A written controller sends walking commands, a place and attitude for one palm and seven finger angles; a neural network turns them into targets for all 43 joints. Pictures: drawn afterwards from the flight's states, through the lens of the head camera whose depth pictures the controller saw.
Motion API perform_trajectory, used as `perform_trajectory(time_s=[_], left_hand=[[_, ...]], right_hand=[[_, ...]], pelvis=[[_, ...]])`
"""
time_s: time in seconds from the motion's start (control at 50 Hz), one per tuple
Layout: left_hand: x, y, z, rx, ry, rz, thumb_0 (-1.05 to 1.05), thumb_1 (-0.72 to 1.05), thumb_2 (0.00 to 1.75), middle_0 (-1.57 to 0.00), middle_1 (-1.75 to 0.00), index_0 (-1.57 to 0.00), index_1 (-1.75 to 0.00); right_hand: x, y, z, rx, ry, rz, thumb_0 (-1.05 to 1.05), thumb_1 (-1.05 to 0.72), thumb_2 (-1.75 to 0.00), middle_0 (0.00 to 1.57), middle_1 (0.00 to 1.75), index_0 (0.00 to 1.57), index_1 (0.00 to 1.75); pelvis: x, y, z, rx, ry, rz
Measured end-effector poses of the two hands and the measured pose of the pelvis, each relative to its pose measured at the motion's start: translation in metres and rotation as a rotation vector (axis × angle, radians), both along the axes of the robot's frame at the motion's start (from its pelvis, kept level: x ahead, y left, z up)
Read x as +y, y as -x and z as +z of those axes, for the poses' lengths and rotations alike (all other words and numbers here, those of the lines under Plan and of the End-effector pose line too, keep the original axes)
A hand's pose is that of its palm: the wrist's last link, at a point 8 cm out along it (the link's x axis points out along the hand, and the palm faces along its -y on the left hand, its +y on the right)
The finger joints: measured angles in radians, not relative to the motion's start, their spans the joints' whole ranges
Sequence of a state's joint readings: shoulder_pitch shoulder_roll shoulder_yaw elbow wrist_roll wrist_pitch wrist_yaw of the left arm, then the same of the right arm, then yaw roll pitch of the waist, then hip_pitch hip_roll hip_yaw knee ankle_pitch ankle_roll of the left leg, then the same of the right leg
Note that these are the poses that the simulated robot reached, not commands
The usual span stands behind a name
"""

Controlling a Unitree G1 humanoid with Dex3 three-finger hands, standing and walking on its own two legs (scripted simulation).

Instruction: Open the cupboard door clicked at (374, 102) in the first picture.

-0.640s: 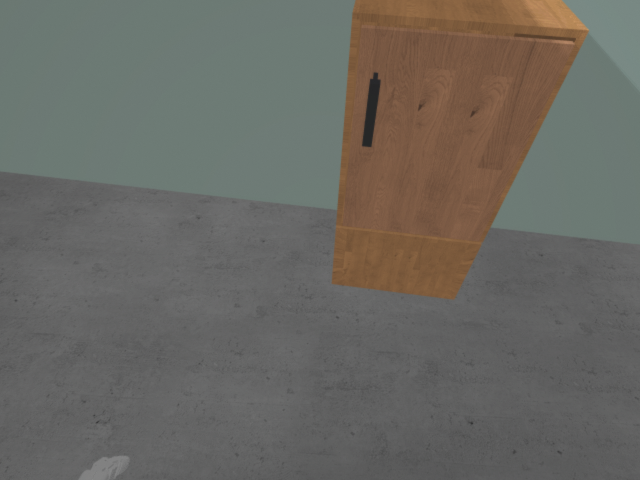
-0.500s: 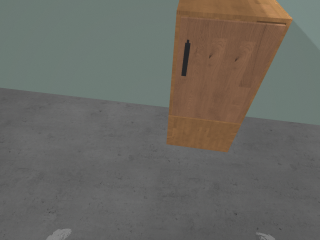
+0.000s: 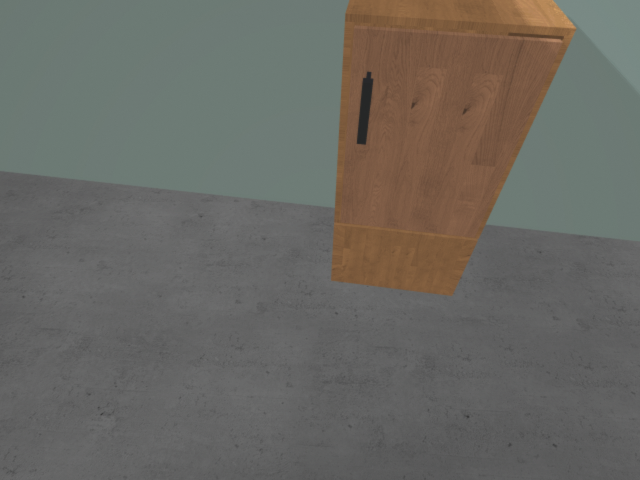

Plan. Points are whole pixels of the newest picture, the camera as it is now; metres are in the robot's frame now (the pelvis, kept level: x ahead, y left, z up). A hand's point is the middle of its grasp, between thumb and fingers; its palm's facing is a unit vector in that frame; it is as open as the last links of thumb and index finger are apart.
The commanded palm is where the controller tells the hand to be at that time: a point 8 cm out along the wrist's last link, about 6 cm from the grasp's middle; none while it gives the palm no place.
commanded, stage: stand and wait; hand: left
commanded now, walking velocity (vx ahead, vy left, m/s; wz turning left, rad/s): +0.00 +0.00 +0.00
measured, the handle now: (365, 108) +0.92 -0.05 +0.00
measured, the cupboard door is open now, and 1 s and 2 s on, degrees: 0 0 0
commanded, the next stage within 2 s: look at it before walking up in 0.20 s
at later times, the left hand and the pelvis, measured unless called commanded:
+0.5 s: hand out of the picture +0.08 +0.24 -0.15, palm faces -0.03 -0.94 -0.33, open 7.4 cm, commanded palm none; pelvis +0.00 -0.01 +0.00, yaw +0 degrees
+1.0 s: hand out of the picture +0.08 +0.24 -0.16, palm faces -0.03 -0.94 -0.34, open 7.4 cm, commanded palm none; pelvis +0.01 -0.01 +0.00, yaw -1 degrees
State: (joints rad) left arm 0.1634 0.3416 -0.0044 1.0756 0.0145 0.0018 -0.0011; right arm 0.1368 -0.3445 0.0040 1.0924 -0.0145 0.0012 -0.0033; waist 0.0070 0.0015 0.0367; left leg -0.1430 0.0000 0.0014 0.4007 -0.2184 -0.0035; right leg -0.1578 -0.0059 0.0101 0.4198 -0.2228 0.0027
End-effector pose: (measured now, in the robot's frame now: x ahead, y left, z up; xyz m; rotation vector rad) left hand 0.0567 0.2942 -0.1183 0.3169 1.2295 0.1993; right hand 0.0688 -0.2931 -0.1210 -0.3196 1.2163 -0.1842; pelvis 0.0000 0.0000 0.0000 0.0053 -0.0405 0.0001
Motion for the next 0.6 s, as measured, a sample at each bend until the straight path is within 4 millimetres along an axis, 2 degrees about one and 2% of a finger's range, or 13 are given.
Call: perform_trajectory(time_s=[0.22, 0.6], left_hand=[[-0.008, -0.004, 0.001, -0.01, 0.005, -0.013, 0.01, 0.9, 0.9, -0.2, -0.3, -0.2, -0.29], [-0.013, -0.014, 0.001, -0.022, 0.011, -0.02, 0.01, 0.9, 0.9, -0.2, -0.3, -0.2, -0.29]], right_hand=[[-0.003, 0.014, -0.002, 0.02, -0.01, -0.017, 0.01, -0.9, -0.9, 0.21, 0.3, 0.2, 0.3], [-0.006, 0.005, 0.0, 0.014, -0.006, -0.013, 0.01, -0.9, -0.9, 0.21, 0.3, 0.2, 0.3]], pelvis=[[-0.005, 0.004, 0.001, 0.002, 0.0, -0.006], [-0.008, 0.0, 0.002, 0.011, 0.001, -0.006]])
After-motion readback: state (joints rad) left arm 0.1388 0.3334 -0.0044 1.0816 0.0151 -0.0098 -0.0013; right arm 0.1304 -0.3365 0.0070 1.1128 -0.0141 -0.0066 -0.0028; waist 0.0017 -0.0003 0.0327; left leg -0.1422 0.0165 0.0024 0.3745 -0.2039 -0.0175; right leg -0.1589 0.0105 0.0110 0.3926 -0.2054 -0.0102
